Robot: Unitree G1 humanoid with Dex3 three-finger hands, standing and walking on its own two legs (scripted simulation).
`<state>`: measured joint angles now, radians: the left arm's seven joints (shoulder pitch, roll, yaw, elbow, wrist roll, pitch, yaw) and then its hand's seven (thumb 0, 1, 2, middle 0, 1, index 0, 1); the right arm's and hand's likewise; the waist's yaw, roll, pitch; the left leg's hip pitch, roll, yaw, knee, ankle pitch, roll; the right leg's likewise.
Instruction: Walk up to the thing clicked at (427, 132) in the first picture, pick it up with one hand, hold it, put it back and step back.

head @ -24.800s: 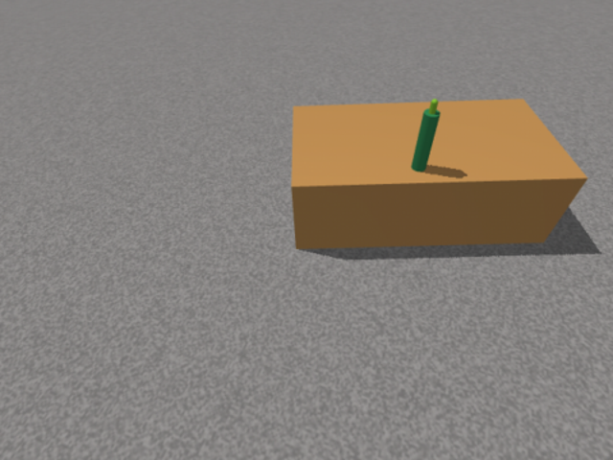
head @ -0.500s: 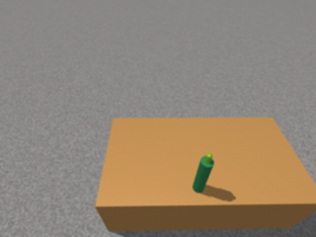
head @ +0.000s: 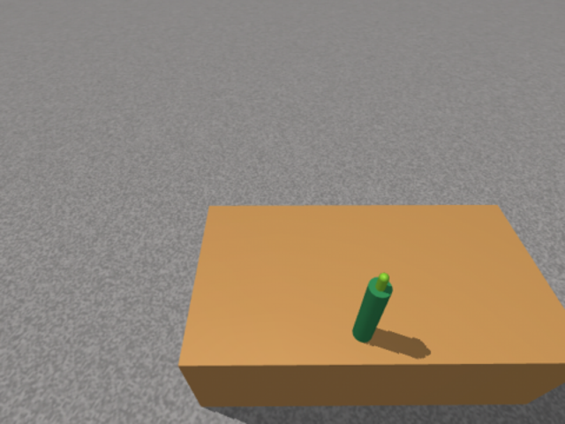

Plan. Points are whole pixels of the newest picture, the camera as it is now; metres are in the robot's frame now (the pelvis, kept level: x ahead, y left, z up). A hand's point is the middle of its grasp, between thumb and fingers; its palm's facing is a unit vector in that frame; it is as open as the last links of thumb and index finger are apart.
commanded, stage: home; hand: right
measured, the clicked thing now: (372, 307) +0.45 -0.19 -0.28
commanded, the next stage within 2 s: stand in 0.22 s
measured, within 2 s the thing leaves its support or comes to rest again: neither
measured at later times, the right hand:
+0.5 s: hand out of the picture +0.08 -0.25 -0.15, palm faces -0.04 +0.93 -0.36, open 16.0 cm
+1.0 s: hand out of the picture +0.09 -0.25 -0.15, palm faces -0.05 +0.94 -0.35, open 7.5 cm
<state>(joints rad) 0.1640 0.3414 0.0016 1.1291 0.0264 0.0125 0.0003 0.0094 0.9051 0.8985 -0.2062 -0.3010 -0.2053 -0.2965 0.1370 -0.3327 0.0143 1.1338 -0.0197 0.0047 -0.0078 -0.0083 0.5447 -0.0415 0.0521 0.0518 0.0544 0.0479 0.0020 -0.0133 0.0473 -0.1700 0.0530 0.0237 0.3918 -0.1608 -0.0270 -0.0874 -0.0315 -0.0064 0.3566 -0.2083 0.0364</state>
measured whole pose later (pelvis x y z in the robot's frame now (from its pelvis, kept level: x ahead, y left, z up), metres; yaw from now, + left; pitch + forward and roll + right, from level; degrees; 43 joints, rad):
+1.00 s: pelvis +0.01 +0.00 +0.00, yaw +1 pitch -3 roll +0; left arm 0.14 0.34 0.01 1.12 0.02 0.00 0.00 0.01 0.91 0.90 -0.21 -0.30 -0.21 -0.30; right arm 0.10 -0.34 0.01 1.14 -0.02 0.00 0.00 0.00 -0.87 -0.89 0.20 0.30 0.20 0.30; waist 0.00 0.00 0.05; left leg -0.15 0.04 0.01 0.36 -0.16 -0.03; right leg -0.06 -0.04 -0.03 0.32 -0.21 0.04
